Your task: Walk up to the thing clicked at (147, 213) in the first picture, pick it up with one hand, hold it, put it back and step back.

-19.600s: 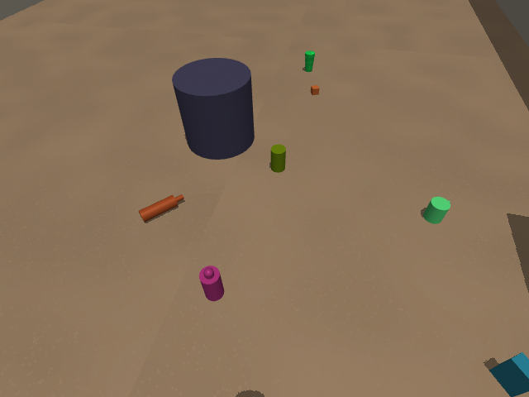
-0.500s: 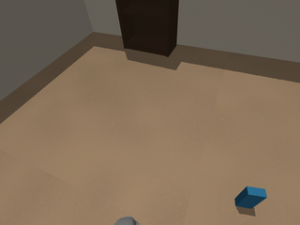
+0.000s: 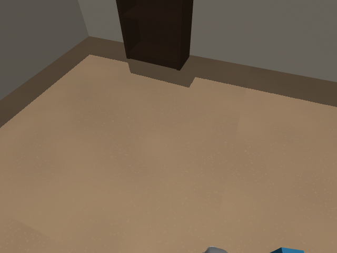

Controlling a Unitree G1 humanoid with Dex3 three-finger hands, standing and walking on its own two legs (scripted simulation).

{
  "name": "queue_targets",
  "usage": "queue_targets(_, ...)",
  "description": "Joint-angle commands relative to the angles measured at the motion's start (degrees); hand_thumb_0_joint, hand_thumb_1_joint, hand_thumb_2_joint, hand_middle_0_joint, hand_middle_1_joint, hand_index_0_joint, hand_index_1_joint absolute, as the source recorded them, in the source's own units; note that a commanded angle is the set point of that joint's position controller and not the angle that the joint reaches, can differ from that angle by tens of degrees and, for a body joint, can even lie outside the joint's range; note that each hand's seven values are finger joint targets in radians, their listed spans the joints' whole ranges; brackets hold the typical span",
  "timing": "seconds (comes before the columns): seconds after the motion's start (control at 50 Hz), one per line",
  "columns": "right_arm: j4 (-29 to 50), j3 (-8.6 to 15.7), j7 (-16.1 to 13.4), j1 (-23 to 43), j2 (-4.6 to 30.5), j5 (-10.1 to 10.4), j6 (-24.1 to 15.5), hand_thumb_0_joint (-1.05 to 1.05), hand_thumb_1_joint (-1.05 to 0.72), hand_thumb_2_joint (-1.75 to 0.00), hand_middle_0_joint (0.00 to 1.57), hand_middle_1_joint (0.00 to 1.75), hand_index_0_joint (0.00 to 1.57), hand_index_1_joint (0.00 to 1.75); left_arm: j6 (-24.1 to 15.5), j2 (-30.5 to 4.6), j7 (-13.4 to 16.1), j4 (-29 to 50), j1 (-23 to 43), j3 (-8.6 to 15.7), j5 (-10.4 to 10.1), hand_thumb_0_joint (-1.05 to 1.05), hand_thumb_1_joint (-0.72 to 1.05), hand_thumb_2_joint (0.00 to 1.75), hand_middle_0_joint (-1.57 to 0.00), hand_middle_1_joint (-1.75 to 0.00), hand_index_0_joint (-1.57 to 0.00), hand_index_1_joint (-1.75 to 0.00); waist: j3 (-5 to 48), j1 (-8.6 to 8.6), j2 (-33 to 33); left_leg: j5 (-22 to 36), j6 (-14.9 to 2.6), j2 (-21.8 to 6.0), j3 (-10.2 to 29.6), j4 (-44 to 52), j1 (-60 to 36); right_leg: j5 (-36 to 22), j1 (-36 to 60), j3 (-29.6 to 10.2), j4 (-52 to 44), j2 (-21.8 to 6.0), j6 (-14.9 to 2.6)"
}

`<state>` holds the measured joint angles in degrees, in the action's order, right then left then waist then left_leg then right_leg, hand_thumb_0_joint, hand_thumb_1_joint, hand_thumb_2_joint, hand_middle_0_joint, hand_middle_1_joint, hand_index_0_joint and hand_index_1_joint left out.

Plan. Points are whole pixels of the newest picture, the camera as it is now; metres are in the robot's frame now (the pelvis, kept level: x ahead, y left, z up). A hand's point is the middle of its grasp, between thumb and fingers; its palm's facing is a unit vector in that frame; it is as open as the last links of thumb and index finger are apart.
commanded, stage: walk up
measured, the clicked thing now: out of the picture -1.31 +0.14 -0.73
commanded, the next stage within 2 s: stand in 0.94 s
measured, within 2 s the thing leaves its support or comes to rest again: neither
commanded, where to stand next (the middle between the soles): +0.15 +0.00 m, yaw +0 degrees
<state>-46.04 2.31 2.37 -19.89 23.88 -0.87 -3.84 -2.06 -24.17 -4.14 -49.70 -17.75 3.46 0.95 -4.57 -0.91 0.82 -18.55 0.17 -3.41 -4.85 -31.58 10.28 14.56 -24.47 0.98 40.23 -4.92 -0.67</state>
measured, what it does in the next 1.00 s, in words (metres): steps on the spot: right foot, then left foot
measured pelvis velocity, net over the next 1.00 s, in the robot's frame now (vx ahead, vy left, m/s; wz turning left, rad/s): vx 0.08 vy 0.00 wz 0.03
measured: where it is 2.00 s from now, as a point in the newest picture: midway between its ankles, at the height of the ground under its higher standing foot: outside the picture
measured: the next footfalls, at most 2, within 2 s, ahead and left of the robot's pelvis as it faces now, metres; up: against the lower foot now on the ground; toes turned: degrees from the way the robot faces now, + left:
right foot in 0.04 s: +0.14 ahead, -0.14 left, +0.00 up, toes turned -1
left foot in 0.34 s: +0.15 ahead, +0.13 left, +0.00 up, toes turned +3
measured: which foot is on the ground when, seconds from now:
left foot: down 0.00-0.06, up 0.08-0.32, down 0.34-1.00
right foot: up 0.00-0.02, down 0.04-1.00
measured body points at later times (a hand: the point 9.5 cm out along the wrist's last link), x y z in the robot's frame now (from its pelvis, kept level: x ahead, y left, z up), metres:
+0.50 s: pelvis +0.07 +0.00 -0.01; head +0.10 +0.00 +0.43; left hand +0.15 +0.32 -0.13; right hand +0.17 -0.31 -0.13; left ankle +0.11 +0.13 -0.73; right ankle +0.10 -0.14 -0.73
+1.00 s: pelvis +0.08 +0.00 +0.01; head +0.09 -0.01 +0.46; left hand +0.14 +0.31 -0.11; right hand +0.20 -0.29 -0.12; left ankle +0.11 +0.13 -0.73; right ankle +0.10 -0.14 -0.73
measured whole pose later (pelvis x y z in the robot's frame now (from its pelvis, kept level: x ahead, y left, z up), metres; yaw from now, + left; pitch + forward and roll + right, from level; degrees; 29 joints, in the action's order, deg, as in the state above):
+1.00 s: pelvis +0.08 +0.00 +0.01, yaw +2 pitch -3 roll +0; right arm -64.4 0.2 1.6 -2.7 20.3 -0.3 0.4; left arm -1.3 -21.0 -0.7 -65.6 -5.8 -0.3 0.5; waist -3.5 0.9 -1.1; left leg -9.3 0.7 -1.4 -1.2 -22.2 10.4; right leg 10.9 -9.1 1.6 22.6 -2.8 1.8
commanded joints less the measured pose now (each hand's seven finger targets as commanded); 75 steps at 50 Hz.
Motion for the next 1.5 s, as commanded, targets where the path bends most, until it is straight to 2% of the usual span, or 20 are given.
queue_targets(0.0,5.05,2.98,-1.33,2.43,9.78,0.96,0.06,0.00,-0.90,-0.90,0.20,0.30,0.20,0.30,-2.91,-10.68,2.57,0.84,-7.14,3.43,0.06,0.00,0.90,0.90,-0.20,-0.30,-0.20,-0.30,4.83,4.28,-1.07,8.96,-7.20,-5.55,3.63,-6.29,11.36,-6.28,19.26,1.85,-11.26,3.87,-1.24)
queue_targets(0.02,5.39,1.80,-1.48,0.10,6.25,1.28,0.17,0.00,-0.90,-0.90,0.20,0.30,0.20,0.30,-3.48,-14.79,3.24,1.44,-7.95,4.48,0.55,0.00,0.90,0.90,-0.20,-0.30,-0.20,-0.30,6.20,4.54,11.01,0.69,-4.36,-0.72,0.15,-19.42,16.88,-5.31,22.61,-11.75,-17.48,-5.56,-4.02)
queue_targets(0.04,5.30,1.24,-1.72,-1.18,5.43,1.07,0.82,0.00,-0.90,-0.90,0.20,0.30,0.20,0.30,-3.77,-18.46,3.61,3.43,-6.52,4.62,0.18,0.00,0.90,0.90,-0.20,-0.30,-0.20,-0.30,5.82,3.41,13.94,-13.39,-1.93,3.99,2.16,-26.17,22.66,-4.41,21.47,-31.78,-23.50,-18.14,-11.48)
queue_targets(0.06,4.11,3.10,-2.49,0.85,10.78,0.63,1.39,0.00,-0.90,-0.90,0.20,0.30,0.20,0.30,-3.31,-19.68,3.66,3.70,-5.20,4.67,-0.38,0.00,0.90,0.90,-0.20,-0.30,-0.20,-0.30,3.97,4.35,9.59,-16.46,-1.86,1.75,6.14,-30.93,21.51,-5.98,17.41,-34.57,-21.80,-20.86,-17.37)
queue_targets(0.14,0.21,3.16,-2.45,-0.82,10.38,1.23,2.03,0.00,-0.90,-0.90,0.20,0.30,0.20,0.30,-2.89,-15.23,4.73,3.99,-0.28,2.83,-0.56,0.00,0.90,0.90,-0.20,-0.30,-0.20,-0.30,3.94,1.56,9.96,-9.41,-1.61,-0.45,7.68,-27.10,18.41,-18.37,13.30,-14.43,-16.82,-11.63,-12.16)
queue_targets(0.26,-2.35,2.83,-2.07,3.25,8.23,0.69,2.82,0.00,-0.90,-0.90,0.20,0.30,0.20,0.30,-2.01,-13.80,5.32,3.89,3.80,1.68,-0.48,0.00,0.90,0.90,-0.20,-0.30,-0.20,-0.30,6.43,1.31,9.59,-1.73,-1.13,1.28,3.22,-9.06,7.04,-27.28,7.85,-7.69,-10.04,-9.66,-10.70)
queue_targets(0.32,-4.06,3.61,-2.46,2.68,10.55,0.14,2.28,0.00,-0.90,-0.90,0.20,0.30,0.20,0.30,-0.90,-12.06,5.26,3.81,6.70,0.51,-1.45,0.00,0.90,0.90,-0.20,-0.30,-0.20,-0.30,7.41,-0.64,4.39,12.61,-2.96,-0.07,6.40,0.49,-0.37,-15.80,2.07,-6.65,-4.68,-7.44,-6.17)
queue_targets(0.34,-3.15,4.25,-2.59,4.76,14.17,-0.38,1.96,0.00,-0.90,-0.90,0.20,0.30,0.20,0.30,-0.52,-9.86,5.20,4.00,5.77,0.01,-1.77,0.00,0.90,0.90,-0.20,-0.30,-0.20,-0.30,8.20,0.62,-3.06,15.10,-5.69,-7.54,17.35,4.03,0.29,-6.54,0.21,-3.93,-0.58,-2.83,-2.85)
queue_targets(0.36,-2.65,4.10,-2.31,9.84,15.85,0.73,1.93,0.00,-0.90,-0.90,0.20,0.30,0.20,0.30,0.16,-10.21,5.51,1.97,5.33,0.01,-2.35,0.00,0.90,0.90,-0.20,-0.30,-0.20,-0.30,6.63,2.08,-8.46,10.00,-10.81,-12.37,23.25,7.15,8.10,6.42,5.35,0.39,3.31,3.34,-1.27)
queue_targets(0.38,-2.64,3.65,-2.10,12.10,14.87,0.75,2.03,0.00,-0.90,-0.90,0.20,0.30,0.20,0.30,0.44,-10.64,5.65,-0.03,4.71,0.36,-1.75,0.00,0.90,0.90,-0.20,-0.30,-0.20,-0.30,5.72,2.65,-8.70,9.29,-12.27,-13.05,23.65,7.27,11.12,11.75,9.35,-0.12,4.08,3.39,-1.09)
queue_targets(0.44,-3.94,1.85,-2.02,15.52,11.50,1.05,2.74,0.00,-0.90,-0.90,0.20,0.30,0.20,0.30,-0.31,-10.76,5.35,-3.07,4.16,0.08,-1.31,0.00,0.90,0.90,-0.20,-0.30,-0.20,-0.30,4.85,3.80,-8.14,7.87,-5.88,-6.24,14.46,3.72,12.64,0.56,12.50,-2.98,-6.74,0.57,-2.02)
queue_targets(0.48,-5.43,1.51,-1.96,14.70,10.32,1.12,3.11,0.00,-0.90,-0.90,0.20,0.30,0.20,0.30,-0.64,-13.29,5.17,-3.62,7.26,0.22,-0.83,0.00,0.90,0.90,-0.20,-0.30,-0.20,-0.30,4.49,1.87,-5.57,3.67,-3.21,-2.76,11.64,1.83,8.93,-1.02,8.72,-8.12,-11.27,-3.44,-3.95)
queue_targets(0.56,-7.80,1.40,-1.71,15.70,10.75,1.02,2.97,0.00,-0.90,-0.90,0.20,0.30,0.20,0.30,-0.59,-11.52,5.08,-5.33,10.48,-0.80,-1.01,0.00,0.90,0.90,-0.20,-0.30,-0.20,-0.30,5.69,1.58,-4.27,7.16,-4.31,-4.41,12.91,4.84,4.31,-3.28,8.82,-4.57,-11.38,-0.88,-2.06)
queue_targets(0.74,-11.78,0.51,-1.69,19.17,9.43,1.25,3.01,0.00,-0.90,-0.90,0.20,0.30,0.20,0.30,-0.75,-10.21,4.79,-9.84,13.40,-1.45,-1.14,0.00,0.90,0.90,-0.20,-0.30,-0.20,-0.30,6.80,1.49,-1.67,11.07,-2.96,-3.96,11.01,9.11,-0.21,-7.65,12.71,-5.05,-17.69,-2.20,-1.06)
queue_targets(0.9,-14.34,0.61,-1.48,20.34,9.15,1.06,3.20,0.00,-0.90,-0.90,0.20,0.30,0.20,0.30,-0.55,-9.71,4.54,-12.06,15.12,-1.40,-0.75,0.00,0.90,0.90,-0.20,-0.30,-0.20,-0.30,6.11,1.42,-0.44,9.24,-1.95,-3.34,9.95,13.18,-2.32,-6.07,14.31,-5.14,-22.88,-3.15,-0.50)
queue_targets(0.94,-15.17,0.33,-1.49,19.68,8.20,0.48,2.55,0.00,-0.90,-0.90,0.20,0.30,0.20,0.30,-0.29,-8.97,4.29,-13.41,14.57,-1.79,-0.54,0.00,0.90,0.90,-0.20,-0.30,-0.20,-0.30,5.70,0.94,1.25,5.87,-1.31,-4.06,10.97,16.06,-3.16,-0.40,13.23,-4.95,-24.20,-2.43,0.00)
queue_targets(1.1,-16.10,0.57,-1.98,19.96,8.16,0.43,1.85,0.00,-0.90,-0.90,0.20,0.30,0.20,0.30,-0.47,-9.17,4.51,-13.74,15.01,-1.38,-0.52,0.00,0.90,0.90,-0.20,-0.30,-0.20,-0.30,6.37,1.22,-0.41,15.10,-0.82,-4.40,9.78,15.91,-3.71,-8.28,16.90,-4.84,-24.18,-3.18,-0.04)
queue_targets(1.26,-16.54,0.44,-2.14,18.55,8.37,0.35,2.20,0.00,-0.90,-0.90,0.20,0.30,0.20,0.30,0.02,-8.88,4.49,-13.36,15.28,-1.19,-0.47,0.00,0.90,0.90,-0.20,-0.30,-0.20,-0.30,4.15,0.82,-0.89,8.75,-0.31,-3.95,9.42,16.97,-1.57,-2.78,16.15,-5.10,-25.87,-2.95,0.08)
queue_targets(1.38,-16.52,0.26,-2.26,17.87,8.45,0.33,1.89,0.00,-0.90,-0.90,0.20,0.30,0.20,0.30,-0.11,-8.79,4.41,-12.85,14.81,-1.03,-0.45,0.00,0.90,0.90,-0.20,-0.30,-0.20,-0.30,6.48,0.93,-1.40,14.64,-0.44,-4.62,9.43,16.27,-3.28,-8.68,17.95,-4.92,-24.95,-3.17,-0.16)
queue_targets(1.48,-16.44,0.08,-2.37,17.77,8.40,0.31,2.06,0.00,-0.90,-0.90,0.20,0.30,0.20,0.30,0.21,-8.63,4.42,-12.75,15.37,-0.96,-0.47,0.00,0.90,0.90,-0.20,-0.30,-0.20,-0.30,5.14,0.65,-0.52,12.16,-0.35,-4.54,9.25,16.56,-2.86,-6.07,16.88,-4.63,-25.36,-2.87,-0.06)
